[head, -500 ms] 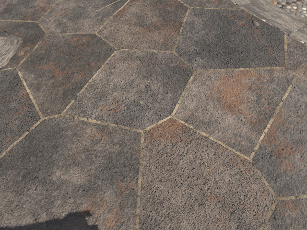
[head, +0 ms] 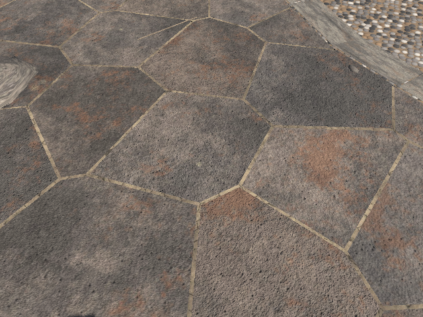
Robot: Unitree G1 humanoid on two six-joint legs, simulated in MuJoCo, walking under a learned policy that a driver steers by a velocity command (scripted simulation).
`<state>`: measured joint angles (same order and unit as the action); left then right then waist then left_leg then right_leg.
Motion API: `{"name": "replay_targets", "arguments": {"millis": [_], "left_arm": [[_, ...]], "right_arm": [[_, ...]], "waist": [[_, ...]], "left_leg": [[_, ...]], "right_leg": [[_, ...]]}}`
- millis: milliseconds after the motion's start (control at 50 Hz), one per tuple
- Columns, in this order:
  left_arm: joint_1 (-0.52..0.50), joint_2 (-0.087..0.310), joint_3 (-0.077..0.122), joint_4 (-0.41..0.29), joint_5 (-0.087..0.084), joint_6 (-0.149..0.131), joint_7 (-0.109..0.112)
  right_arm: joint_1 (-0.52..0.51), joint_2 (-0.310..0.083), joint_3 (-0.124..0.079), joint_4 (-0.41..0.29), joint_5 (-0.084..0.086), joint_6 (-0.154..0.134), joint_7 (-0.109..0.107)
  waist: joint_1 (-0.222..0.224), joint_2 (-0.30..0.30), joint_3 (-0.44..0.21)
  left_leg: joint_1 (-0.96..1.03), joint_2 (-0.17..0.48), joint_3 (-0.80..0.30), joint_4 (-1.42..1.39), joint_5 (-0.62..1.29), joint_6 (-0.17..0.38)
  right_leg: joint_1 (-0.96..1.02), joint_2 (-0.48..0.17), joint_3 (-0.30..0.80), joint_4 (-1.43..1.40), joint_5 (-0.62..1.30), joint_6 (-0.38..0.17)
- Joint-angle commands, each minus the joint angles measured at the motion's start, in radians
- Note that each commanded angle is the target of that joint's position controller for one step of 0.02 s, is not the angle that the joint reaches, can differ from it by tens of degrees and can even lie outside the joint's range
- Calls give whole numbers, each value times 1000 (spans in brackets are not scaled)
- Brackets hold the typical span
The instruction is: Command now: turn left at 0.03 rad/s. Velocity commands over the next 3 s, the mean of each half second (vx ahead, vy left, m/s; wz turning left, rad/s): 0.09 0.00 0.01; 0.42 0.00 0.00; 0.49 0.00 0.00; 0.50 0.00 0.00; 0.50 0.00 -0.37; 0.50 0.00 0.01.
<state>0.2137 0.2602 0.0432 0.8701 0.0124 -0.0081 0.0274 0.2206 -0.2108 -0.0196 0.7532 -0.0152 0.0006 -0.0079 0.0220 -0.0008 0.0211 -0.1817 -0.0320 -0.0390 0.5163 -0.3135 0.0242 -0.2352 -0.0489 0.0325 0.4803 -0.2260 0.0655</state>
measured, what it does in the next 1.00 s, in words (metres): walks ahead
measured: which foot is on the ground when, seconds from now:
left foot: down 0.00-0.52, up 0.54-1.00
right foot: down 0.00-1.00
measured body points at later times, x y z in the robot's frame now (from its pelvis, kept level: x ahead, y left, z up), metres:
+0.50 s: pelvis +0.04 -0.03 +0.00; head +0.04 -0.05 +0.45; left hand +0.12 +0.24 -0.13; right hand +0.06 -0.30 -0.15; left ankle -0.02 +0.11 -0.74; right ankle +0.05 -0.14 -0.73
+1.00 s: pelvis +0.27 -0.03 -0.02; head +0.30 -0.04 +0.43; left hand +0.16 +0.22 -0.15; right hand +0.52 -0.25 -0.09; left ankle +0.43 +0.07 -0.73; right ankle +0.05 -0.14 -0.73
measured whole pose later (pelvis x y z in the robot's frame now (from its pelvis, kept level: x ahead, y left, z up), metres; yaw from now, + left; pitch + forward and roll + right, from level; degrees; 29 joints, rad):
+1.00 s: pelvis +0.27 -0.03 -0.02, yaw -1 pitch +2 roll +0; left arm 0.48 0.23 0.04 1.07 -0.01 -0.06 0.02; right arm -0.06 -0.23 -0.04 0.76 0.03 -0.09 0.05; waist 0.09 0.01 0.04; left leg -0.53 0.01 0.05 0.50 -0.02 0.08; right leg 0.21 0.00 -0.02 0.21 -0.43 -0.01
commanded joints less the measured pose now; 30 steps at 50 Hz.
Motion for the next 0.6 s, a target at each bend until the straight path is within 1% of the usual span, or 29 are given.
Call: {"name": "replay_targets", "arguments": {"millis": [20, 120, 260, 280, 300, 320, 340, 360, 380, 400, 420, 440, 460, 480, 500, 520, 540, 560, 580, 600], "left_arm": [[-7, 102, 23, -24, -3, -9, 7], [-4, 104, 25, 22, -7, -3, 14], [-6, 99, 26, 83, -10, 6, 21], [7, 88, 23, 98, -10, 8, 22], [5, 84, 23, 106, -15, 10, 23], [-12, 81, 24, 103, -21, 8, 22], [-49, 76, 23, 86, -23, -1, 20], [-84, 69, 20, 64, -29, -16, 13], [-109, 68, 19, 48, -39, -35, 5], [-112, 75, 22, 43, -47, -52, -5], [-107, 78, 22, 42, -52, -68, -16], [-91, 77, 22, 48, -52, -82, -27], [-46, 72, 24, 71, -51, -91, -35], [50, 69, 30, 121, -45, -95, -39], [147, 80, 42, 170, -34, -90, -40], [258, 120, 56, 196, -29, -88, -37], [359, 252, 81, 202, -32, -91, -41], [308, 184, 54, 191, -16, -102, -46], [217, 138, 39, 162, -20, -110, -45], [158, 117, 31, 139, -19, -113, -47]], "right_arm": [[3, -120, -35, -41, 3, -13, -3], [19, -116, -37, 0, 6, -13, -5], [40, -116, -38, 63, 9, -13, -11], [58, -115, -38, 80, 9, -11, -14], [67, -131, -44, 90, 15, -7, -18], [77, -164, -55, 93, 21, -3, -20], [100, -192, -63, 96, 26, -4, -22], [118, -222, -71, 100, 30, -12, -23], [126, -229, -74, 105, 33, -24, -25], [119, -216, -72, 106, 30, -38, -26], [106, -204, -70, 103, 33, -47, -25], [82, -201, -70, 99, 42, -50, -23], [41, -204, -71, 92, 50, -48, -21], [3, -206, -71, 86, 56, -43, -18], [2, -187, -65, 85, 47, -41, -16], [-17, -130, -47, 73, 35, -46, -12], [-14, -80, -36, 29, 31, -62, -17], [-14, -128, -49, 29, 55, -77, -17], [-5, -147, -54, 35, 72, -90, -10], [0, -150, -55, 50, 69, -98, -4]], "waist": [[-7, 12, -28], [-7, 9, -29], [-6, 10, -12], [-7, 20, -31], [-14, 41, -13], [-29, 81, 22], [-50, 133, 70], [-65, 186, 116], [-70, 205, 159], [-64, 205, 177], [-55, 188, 172], [-38, 160, 154], [-6, 134, 122], [43, 114, 75], [74, 84, 30], [116, -50, -9], [125, -331, -53], [94, -233, -20], [54, -158, 63], [34, -118, 82]], "left_leg": [[-51, 86, -88, -121, 223, 30], [-43, 74, -69, -116, 259, 24], [-43, 61, -50, -121, 252, 14], [-35, 55, -47, -137, 145, 18], [-43, 55, -62, -159, -38, 36], [-57, 84, -118, -201, -265, 69], [-59, 156, -226, -269, -440, 114], [-67, 246, -355, -336, -528, 168], [-76, 309, -445, -376, -518, 211], [-36, 340, -473, -381, -448, 230], [11, 348, -457, -368, -369, 227], [29, 330, -403, -347, -295, 206], [-10, 284, -315, -317, -216, 173], [-99, 225, -223, -267, -145, 141], [-178, 168, -155, -177, -74, 114], [-279, 82, -41, 74, 1, 57], [-483, -40, 57, 396, -168, -10], [-568, -7, -57, 591, -261, 0], [-635, 53, -83, 655, -168, 27], [-636, 94, -62, 652, -66, 43]], "right_leg": [[67, -11, 10, -26, 169, -8], [81, -11, 9, -24, 188, -13], [86, -7, 4, -32, 184, -20], [91, 10, -17, -25, 98, -21], [57, 42, -52, 12, -37, -26], [-13, 72, -88, 78, -167, -33], [-113, 83, -103, 157, -223, -41], [-189, 67, -86, 240, -225, -59], [-249, 29, -42, 306, -232, -83], [-312, -1, -13, 347, -270, -106], [-343, -24, 0, 327, -300, -127], [-304, -32, -4, 246, -287, -142], [-174, -14, -37, 126, -200, -148], [37, 33, -91, 10, -27, -137], [208, 74, -103, 0, 45, -113], [337, -40, 76, -86, -42, -140], [450, -286, 535, -264, -187, -285], [398, -349, 689, -320, -318, -347], [352, -328, 593, -320, -346, -325], [323, -279, 482, -326, -296, -287]]}}
Next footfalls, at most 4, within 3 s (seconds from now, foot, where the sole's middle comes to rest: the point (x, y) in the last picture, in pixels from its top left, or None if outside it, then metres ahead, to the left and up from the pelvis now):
1.02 left None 0.47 0.07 -0.77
1.54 right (273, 250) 0.76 -0.17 -0.77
2.10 left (209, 178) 1.08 0.06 -0.77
2.64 right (278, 138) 1.32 -0.24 -0.77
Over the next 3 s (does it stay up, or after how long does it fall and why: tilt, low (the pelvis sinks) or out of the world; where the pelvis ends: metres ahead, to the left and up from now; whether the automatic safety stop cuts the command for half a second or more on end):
stays up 1.37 -0.16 0.01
